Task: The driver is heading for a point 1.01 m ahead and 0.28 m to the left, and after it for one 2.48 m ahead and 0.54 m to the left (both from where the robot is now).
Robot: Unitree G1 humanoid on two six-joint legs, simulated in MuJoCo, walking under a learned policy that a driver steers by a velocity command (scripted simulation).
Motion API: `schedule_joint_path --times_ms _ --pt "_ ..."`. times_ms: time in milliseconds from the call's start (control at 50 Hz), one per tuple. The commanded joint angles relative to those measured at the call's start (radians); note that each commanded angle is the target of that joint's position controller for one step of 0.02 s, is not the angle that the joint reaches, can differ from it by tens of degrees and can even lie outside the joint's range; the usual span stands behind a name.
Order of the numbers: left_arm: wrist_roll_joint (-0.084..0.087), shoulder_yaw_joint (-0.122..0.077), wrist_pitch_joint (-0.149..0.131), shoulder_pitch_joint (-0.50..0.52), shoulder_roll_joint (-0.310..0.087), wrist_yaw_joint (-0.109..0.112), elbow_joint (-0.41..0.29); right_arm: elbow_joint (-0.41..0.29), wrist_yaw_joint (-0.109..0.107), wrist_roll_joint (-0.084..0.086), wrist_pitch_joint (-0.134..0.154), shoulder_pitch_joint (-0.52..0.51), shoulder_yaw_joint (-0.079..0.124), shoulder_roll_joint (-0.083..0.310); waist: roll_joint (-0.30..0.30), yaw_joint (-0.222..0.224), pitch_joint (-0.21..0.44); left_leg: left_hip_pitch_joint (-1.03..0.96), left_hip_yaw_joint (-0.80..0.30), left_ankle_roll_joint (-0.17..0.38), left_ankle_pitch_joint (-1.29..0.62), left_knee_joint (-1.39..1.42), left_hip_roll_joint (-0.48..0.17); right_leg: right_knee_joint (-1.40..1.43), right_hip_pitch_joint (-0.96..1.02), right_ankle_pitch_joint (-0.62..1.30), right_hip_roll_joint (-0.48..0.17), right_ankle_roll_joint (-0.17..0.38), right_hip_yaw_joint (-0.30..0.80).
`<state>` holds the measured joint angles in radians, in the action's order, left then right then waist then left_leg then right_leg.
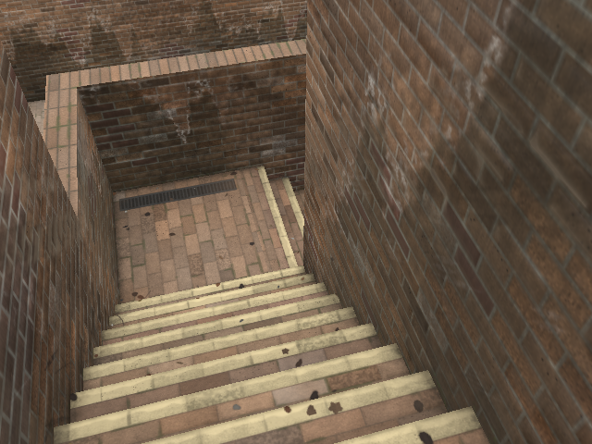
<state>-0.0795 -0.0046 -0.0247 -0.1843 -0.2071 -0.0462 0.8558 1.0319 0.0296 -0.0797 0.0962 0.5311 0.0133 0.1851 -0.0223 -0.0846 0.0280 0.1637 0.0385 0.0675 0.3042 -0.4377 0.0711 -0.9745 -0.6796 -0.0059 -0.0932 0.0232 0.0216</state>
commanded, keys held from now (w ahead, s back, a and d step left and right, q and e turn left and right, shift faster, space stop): w+q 0.80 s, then w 0.20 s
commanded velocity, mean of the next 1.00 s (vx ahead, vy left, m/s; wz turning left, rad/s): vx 0.50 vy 0.00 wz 0.45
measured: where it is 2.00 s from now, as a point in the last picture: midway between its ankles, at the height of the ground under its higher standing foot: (222, 427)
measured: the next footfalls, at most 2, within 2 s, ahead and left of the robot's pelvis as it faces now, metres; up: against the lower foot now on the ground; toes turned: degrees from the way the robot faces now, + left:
right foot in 0.10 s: +0.09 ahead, -0.14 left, +0.00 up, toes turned -1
left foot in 0.52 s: +0.27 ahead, +0.11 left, -0.20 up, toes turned +19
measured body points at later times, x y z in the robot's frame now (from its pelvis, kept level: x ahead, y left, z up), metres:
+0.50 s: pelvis +0.20 +0.00 -0.13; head +0.20 +0.01 +0.32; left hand +0.07 +0.16 -0.29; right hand +0.36 -0.20 -0.26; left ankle +0.27 +0.11 -0.87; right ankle +0.06 -0.14 -0.73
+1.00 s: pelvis +0.41 +0.05 -0.36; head +0.41 +0.05 +0.09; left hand +0.40 +0.29 -0.50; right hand +0.41 -0.16 -0.51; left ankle +0.24 +0.10 -0.92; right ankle +0.50 -0.01 -1.12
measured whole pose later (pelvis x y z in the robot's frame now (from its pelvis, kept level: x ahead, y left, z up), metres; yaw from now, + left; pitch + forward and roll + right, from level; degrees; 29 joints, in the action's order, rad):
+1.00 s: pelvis +0.41 +0.05 -0.36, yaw +29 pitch +1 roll +5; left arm -0.09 0.03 -0.05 -0.27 -0.20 -0.06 0.86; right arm 1.00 0.05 -0.07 0.08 0.59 -0.06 0.12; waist -0.10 -0.08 0.07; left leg 0.47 -0.05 0.09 0.92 -1.51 0.23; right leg -0.28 -0.25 0.20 -0.07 0.06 0.02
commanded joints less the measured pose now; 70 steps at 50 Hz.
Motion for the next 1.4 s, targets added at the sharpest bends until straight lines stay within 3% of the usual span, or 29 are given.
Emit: schedule_joint_path --times_ms 20,120,140,160,180,220,260,360,400,480,520,540,560,580,620,640,680,720,780,860,940,980,1020,1060,1080,1140,1180,1240,1400 --pt "-0.037 -0.002 -0.023 -0.023 -0.061 0.010 -0.059 -0.009 0.000 -0.050 0.023 0.088 -0.009 0.080 0.096 0.034 -0.044 0.079 -0.219 0.195 -0.452 -0.039 -0.266 -0.064 0.035 -0.126 -0.015 -0.017 -0.009" --pt "0.018 -0.071 -0.069 -0.603 -0.184 0.053 0.092 -0.152 0.061 -0.009 0.042 -0.234 0.059 0.227 -0.130 0.342 0.067 0.584 -0.136 0.114 -0.296 -0.908 -0.054 0.318 0.799 -0.016 0.037 0.098 -0.018" --pt "0.019 -0.048 -0.088 -0.552 -0.208 0.028 0.078 -0.111 0.072 0.004 0.059 0.045 0.016 0.015 -0.239 0.145 0.223 0.750 -0.146 0.040 0.358 -1.141 0.034 0.353 0.906 0.641 -0.264 0.389 0.401" --pt "-0.012 -0.058 -0.097 -0.469 -0.189 0.007 0.059 -0.156 0.050 0.056 0.058 -0.003 0.025 0.039 -0.014 0.150 0.082 0.828 -0.252 0.007 0.284 -1.213 0.005 0.397 0.712 0.672 -0.354 0.446 0.472" --pt "-0.002 -0.046 -0.095 -0.371 -0.136 -0.012 0.068 -0.177 0.025 0.055 0.030 -0.102 0.029 0.070 -0.056 0.134 -0.050 0.955 -0.242 -0.015 0.205 -1.214 -0.083 0.447 0.522 0.346 -0.422 0.448 0.528" --pt "0.011 0.015 -0.088 -0.187 0.056 0.005 0.004 -0.182 -0.012 -0.009 -0.017 -0.156 0.010 0.041 0.029 0.076 -0.006 0.830 -0.188 -0.036 0.044 -1.014 -0.142 0.382 0.335 0.235 -0.280 0.303 0.276" --pt "-0.028 0.008 -0.072 -0.102 -0.007 0.048 -0.032 -0.110 0.035 -0.046 -0.023 -0.028 -0.027 -0.033 -0.077 0.024 -0.041 0.513 -0.062 -0.057 -0.200 -0.856 -0.129 0.326 0.039 0.085 -0.132 0.207 0.029" --pt "-0.012 0.036 -0.094 -0.429 -0.010 0.098 0.075 -0.138 0.076 -0.008 0.019 -0.275 -0.008 0.068 0.030 0.183 -0.050 0.576 -0.068 -0.036 -0.839 -0.215 -0.196 0.136 0.246 -0.320 -0.120 0.124 -0.033" --pt "-0.046 0.025 -0.073 -0.374 -0.077 0.055 0.073 -0.151 0.065 -0.007 -0.011 -0.306 -0.003 0.060 -0.045 0.147 -0.095 0.220 0.085 -0.060 -0.764 -0.259 -0.106 0.172 -0.011 -0.487 -0.111 0.131 -0.072" --pt "0.011 0.021 -0.058 -0.286 -0.104 0.022 0.110 -0.129 0.042 -0.029 -0.053 -0.237 0.016 0.104 0.029 0.088 -0.157 0.241 0.002 -0.020 -0.509 0.069 -0.172 -0.054 0.294 -0.371 -0.238 0.099 0.030" --pt "-0.076 0.001 -0.028 -0.259 -0.186 -0.022 0.166 0.060 0.025 -0.004 -0.037 0.235 0.063 0.163 0.033 -0.068 -0.056 -0.310 0.033 0.011 -0.830 0.075 -0.161 -0.478 0.189 -0.174 -0.176 0.029 -0.048" --pt "-0.026 -0.012 -0.029 -0.241 -0.168 -0.031 0.164 0.088 0.015 -0.019 -0.036 0.311 0.127 0.289 0.321 -0.159 -0.032 -0.376 0.005 0.115 -0.726 0.206 -0.148 -1.028 0.074 -0.641 0.037 0.011 -0.129" --pt "-0.040 0.025 -0.042 -0.403 0.033 -0.061 0.151 0.053 0.014 -0.014 -0.037 0.253 0.123 0.375 0.276 0.003 0.172 -0.680 -0.188 0.222 -1.070 -0.207 -0.238 -1.117 -0.203 -0.750 0.101 0.001 -0.042" --pt "-0.002 0.015 -0.055 -0.274 -0.017 -0.064 0.073 0.089 0.026 -0.026 -0.030 0.312 0.129 0.356 0.164 -0.054 0.135 -0.685 -0.287 0.280 -1.109 -0.176 -0.294 -1.193 -0.379 -0.759 0.122 -0.005 -0.046" --pt "0.063 0.006 -0.086 -0.129 -0.063 0.000 -0.081 -0.005 0.050 -0.001 -0.001 0.045 0.061 0.191 0.170 0.042 -0.011 -0.297 -0.593 0.355 -0.378 -0.079 -0.465 -1.021 -0.605 -0.593 0.016 0.009 0.122" --pt "0.009 0.032 -0.080 -0.180 -0.025 0.027 -0.027 0.011 0.042 -0.021 0.007 -0.013 -0.002 0.011 -0.055 0.089 -0.078 -0.089 -0.460 0.259 -0.279 -0.079 -0.407 -0.605 -0.570 -0.264 -0.095 0.027 0.195" --pt "-0.004 0.018 -0.049 -0.271 -0.051 0.032 0.049 0.000 0.022 -0.007 0.019 -0.032 -0.029 -0.027 -0.028 0.127 -0.140 0.364 -0.379 0.302 -0.363 -0.023 -0.325 -0.274 -0.237 0.027 -0.093 0.003 0.096" --pt "-0.022 0.050 -0.027 -0.246 0.033 -0.013 0.066 0.023 0.024 -0.012 0.038 0.017 -0.048 0.027 0.120 0.142 -0.090 0.638 -0.307 0.251 -0.223 -0.112 -0.160 -0.365 0.060 0.191 -0.024 -0.022 -0.012" --pt "-0.039 0.039 -0.035 -0.078 -0.040 -0.030 0.006 0.070 -0.032 0.006 0.059 0.206 -0.055 0.001 -0.023 0.004 -0.031 0.315 -0.417 0.245 -0.098 -0.330 -0.145 0.023 -0.216 0.423 -0.017 -0.049 0.086" --pt "-0.029 0.051 -0.008 -0.111 -0.037 -0.009 -0.033 -0.027 -0.005 -0.045 0.034 0.031 -0.046 0.088 0.099 0.102 -0.103 0.827 -0.408 0.220 0.276 -0.374 -0.088 0.089 0.438 0.442 0.060 -0.062 -0.009" --pt "-0.003 0.027 0.000 0.018 -0.082 -0.012 -0.084 -0.073 -0.016 0.033 -0.004 0.083 -0.029 0.105 0.075 0.016 -0.185 0.278 -0.630 0.221 0.157 -0.569 -0.135 0.788 0.182 0.080 -0.007 0.016 0.087" --pt "-0.005 -0.004 -0.028 -0.318 -0.119 -0.014 0.048 -0.080 0.024 0.008 -0.037 0.037 -0.029 0.159 0.074 0.137 -0.066 0.415 -0.551 0.186 0.031 -0.888 -0.076 0.743 0.619 0.286 0.024 0.038 -0.052" --pt "-0.027 -0.090 -0.048 -0.683 -0.285 -0.029 0.154 -0.005 0.112 0.021 -0.010 0.284 -0.038 -0.007 -0.227 0.169 0.157 0.920 -0.249 0.004 0.470 -1.653 0.135 0.323 1.239 0.921 -0.195 0.310 0.074" --pt "-0.040 -0.114 -0.027 -0.520 -0.333 -0.062 0.116 -0.157 0.080 0.048 -0.020 0.132 -0.024 0.084 -0.090 0.196 0.104 1.374 -0.174 -0.069 0.419 -1.811 0.106 0.421 1.229 0.689 -0.367 0.451 0.431" --pt "-0.039 -0.075 -0.027 -0.430 -0.193 -0.050 0.126 -0.196 0.052 0.023 -0.033 0.022 -0.045 0.043 0.007 0.171 -0.030 1.495 -0.283 -0.039 0.177 -1.637 -0.023 0.522 1.058 0.103 -0.368 0.382 0.459" --pt "-0.047 0.008 -0.077 -0.360 0.082 0.001 0.170 -0.148 0.051 -0.001 -0.054 0.090 -0.084 -0.048 0.068 0.009 -0.207 1.164 -0.214 0.018 -0.355 -1.217 -0.189 0.548 0.364 0.023 -0.106 0.230 0.181" --pt "0.001 0.018 -0.129 -0.338 0.023 0.031 0.149 -0.176 0.108 0.008 -0.055 -0.096 -0.069 0.001 0.033 0.083 -0.150 0.771 -0.041 -0.001 -0.731 -0.827 -0.163 0.572 -0.024 -0.104 -0.001 0.204 0.035" --pt "-0.027 0.005 -0.156 -0.382 -0.132 0.046 0.197 -0.167 0.118 -0.010 -0.047 -0.136 -0.063 0.063 -0.004 0.066 -0.088 0.815 -0.150 -0.039 -0.769 -0.848 -0.179 0.453 0.098 -0.078 -0.051 0.191 0.201" --pt "-0.009 0.059 -0.101 -0.505 -0.066 0.057 0.174 -0.232 0.084 -0.050 -0.042 -0.422 -0.072 0.104 -0.041 0.161 -0.152 0.578 -0.018 -0.046 -0.853 -0.365 -0.103 0.264 0.122 -0.335 -0.026 0.219 0.240"
Keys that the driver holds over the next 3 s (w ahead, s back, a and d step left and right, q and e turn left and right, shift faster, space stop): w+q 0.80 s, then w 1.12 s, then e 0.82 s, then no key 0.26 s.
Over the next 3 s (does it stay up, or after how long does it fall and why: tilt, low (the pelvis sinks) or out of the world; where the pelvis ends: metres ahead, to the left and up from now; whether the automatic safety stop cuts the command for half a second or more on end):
stays up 0.95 0.23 -0.87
